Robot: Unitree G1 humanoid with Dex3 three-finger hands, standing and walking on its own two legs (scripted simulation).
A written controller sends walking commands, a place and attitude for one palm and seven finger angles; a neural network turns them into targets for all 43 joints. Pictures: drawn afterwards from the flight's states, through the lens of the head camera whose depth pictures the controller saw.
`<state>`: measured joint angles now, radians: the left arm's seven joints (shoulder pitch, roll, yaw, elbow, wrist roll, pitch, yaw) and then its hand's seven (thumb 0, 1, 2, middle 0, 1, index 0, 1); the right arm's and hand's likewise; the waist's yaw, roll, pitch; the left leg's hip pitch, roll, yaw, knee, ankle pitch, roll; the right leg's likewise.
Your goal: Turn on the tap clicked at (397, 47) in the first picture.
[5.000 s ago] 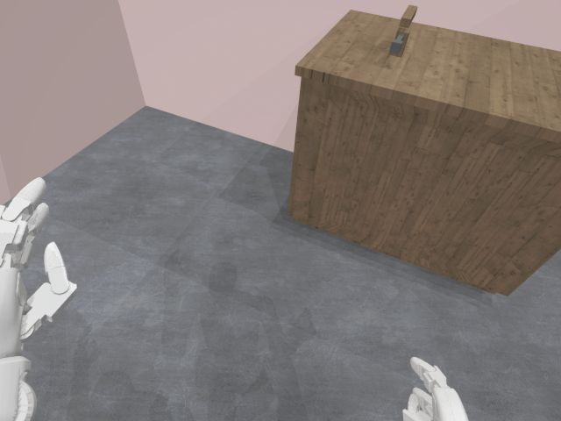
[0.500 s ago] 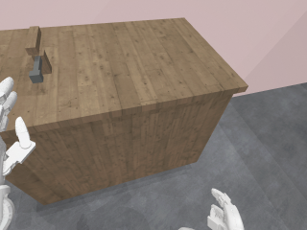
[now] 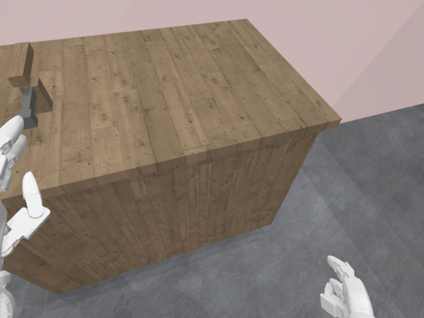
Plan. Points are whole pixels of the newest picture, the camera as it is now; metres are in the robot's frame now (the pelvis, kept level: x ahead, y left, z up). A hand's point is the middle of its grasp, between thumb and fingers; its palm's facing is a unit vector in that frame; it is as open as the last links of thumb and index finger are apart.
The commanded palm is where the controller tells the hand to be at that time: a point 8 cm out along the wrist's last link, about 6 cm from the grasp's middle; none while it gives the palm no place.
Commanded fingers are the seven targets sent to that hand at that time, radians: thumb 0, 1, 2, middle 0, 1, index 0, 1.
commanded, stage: come to a stop and stand still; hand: left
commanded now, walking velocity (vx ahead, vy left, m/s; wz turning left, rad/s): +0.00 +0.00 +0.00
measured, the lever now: (26, 119) +0.45 +0.39 +0.10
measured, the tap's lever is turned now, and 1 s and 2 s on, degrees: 0 0 0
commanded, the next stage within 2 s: look again from close up in 1.44 s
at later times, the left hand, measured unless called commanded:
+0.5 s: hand out of the picture +0.20 +0.33 +0.18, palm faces +0.41 -0.83 -0.39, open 7.5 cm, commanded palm +0.14 +0.35 +0.19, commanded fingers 0.00 0.90 0.90 -0.20 -0.30 -0.20 -0.30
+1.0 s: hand out of the picture +0.22 +0.30 +0.18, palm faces +0.41 -0.84 -0.35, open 7.5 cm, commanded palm +0.16 +0.33 +0.19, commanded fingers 0.00 0.90 0.90 -0.20 -0.30 -0.20 -0.30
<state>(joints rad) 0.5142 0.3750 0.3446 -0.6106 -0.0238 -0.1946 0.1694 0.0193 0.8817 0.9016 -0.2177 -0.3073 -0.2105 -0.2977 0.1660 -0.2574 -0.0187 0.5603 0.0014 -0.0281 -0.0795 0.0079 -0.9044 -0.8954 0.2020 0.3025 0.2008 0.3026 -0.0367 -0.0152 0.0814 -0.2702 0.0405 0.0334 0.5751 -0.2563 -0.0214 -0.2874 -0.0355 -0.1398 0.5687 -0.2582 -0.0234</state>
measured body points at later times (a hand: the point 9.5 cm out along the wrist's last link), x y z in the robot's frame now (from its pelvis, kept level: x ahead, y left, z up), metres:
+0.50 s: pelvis -0.04 +0.07 +0.01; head -0.01 +0.10 +0.46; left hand +0.17 +0.37 +0.20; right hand +0.12 -0.12 -0.07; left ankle +0.01 +0.13 -0.73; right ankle -0.01 -0.07 -0.73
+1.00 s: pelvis +0.00 +0.06 +0.01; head +0.01 +0.07 +0.46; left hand +0.19 +0.35 +0.20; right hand +0.18 -0.16 -0.05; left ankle +0.01 +0.13 -0.73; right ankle -0.01 -0.07 -0.73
